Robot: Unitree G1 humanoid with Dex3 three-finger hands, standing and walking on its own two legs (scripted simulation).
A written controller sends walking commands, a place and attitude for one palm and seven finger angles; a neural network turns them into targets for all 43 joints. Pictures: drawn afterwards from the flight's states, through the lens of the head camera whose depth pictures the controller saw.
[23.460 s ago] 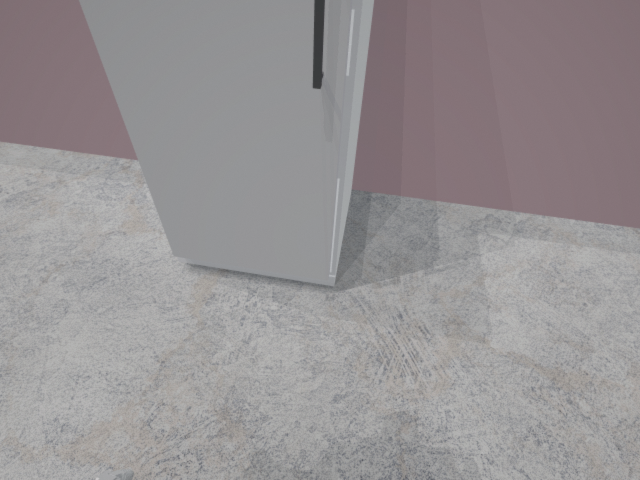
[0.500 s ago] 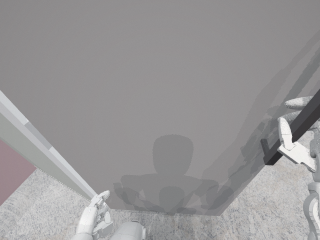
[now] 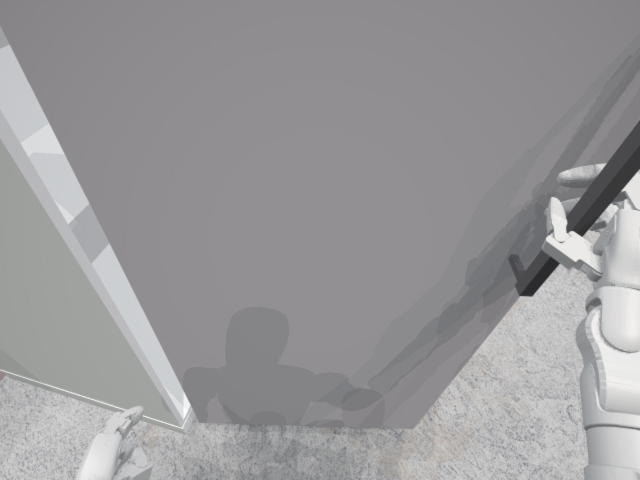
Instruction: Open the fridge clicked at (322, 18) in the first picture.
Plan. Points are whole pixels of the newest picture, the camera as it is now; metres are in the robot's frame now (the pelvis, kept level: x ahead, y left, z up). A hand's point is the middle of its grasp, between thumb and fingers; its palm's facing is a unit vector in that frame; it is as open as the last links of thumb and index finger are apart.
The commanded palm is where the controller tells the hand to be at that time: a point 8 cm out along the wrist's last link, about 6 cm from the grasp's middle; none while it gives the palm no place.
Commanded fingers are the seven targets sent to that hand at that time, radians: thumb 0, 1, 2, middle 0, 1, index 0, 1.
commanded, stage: stop walking and hold the door back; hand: right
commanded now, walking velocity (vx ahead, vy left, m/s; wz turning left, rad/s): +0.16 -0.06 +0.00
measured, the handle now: (597, 172) +0.37 -0.25 +0.25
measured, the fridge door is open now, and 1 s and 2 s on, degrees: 75 69 67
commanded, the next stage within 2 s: loosen the grip on the handle in 0.76 s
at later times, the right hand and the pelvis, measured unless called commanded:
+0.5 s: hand (546, 204) +0.38 -0.22 +0.20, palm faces +0.20 +0.96 -0.21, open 5.5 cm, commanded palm +0.35 -0.26 +0.17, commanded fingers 0.00 -0.90 -0.90 0.45 1.40 0.45 1.40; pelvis -0.06 -0.03 +0.00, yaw +3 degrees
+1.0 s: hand (553, 196) +0.39 -0.24 +0.20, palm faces +0.19 +0.98 -0.10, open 6.3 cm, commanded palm +0.35 -0.27 +0.18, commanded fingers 0.00 0.07 -0.43 0.45 1.40 0.45 1.40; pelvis -0.05 -0.04 -0.02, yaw +4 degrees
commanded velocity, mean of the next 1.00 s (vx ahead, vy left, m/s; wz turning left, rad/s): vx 0.08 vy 0.04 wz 0.00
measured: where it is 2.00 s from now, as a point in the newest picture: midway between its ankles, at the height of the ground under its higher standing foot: outside the picture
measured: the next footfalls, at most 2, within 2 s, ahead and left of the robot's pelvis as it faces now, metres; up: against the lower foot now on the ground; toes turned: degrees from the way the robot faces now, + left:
right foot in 0.22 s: -0.03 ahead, -0.15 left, +0.00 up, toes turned -3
left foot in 0.56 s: +0.02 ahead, +0.10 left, +0.00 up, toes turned +8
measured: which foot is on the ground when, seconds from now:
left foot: down 0.00-0.22, up 0.24-0.54, down 0.56-1.00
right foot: up 0.00-0.20, down 0.22-0.58, up 0.60-0.80, down 0.82-1.00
